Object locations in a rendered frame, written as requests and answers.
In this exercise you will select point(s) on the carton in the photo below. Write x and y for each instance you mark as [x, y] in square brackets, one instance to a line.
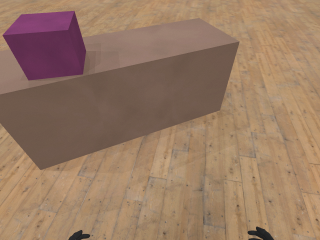
[47, 45]

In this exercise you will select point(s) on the right robot hand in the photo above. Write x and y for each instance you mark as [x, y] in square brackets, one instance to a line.
[261, 233]

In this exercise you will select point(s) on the left robot hand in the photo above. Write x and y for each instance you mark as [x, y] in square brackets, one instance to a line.
[79, 236]

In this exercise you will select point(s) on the pedestal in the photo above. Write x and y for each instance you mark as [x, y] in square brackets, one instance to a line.
[135, 82]

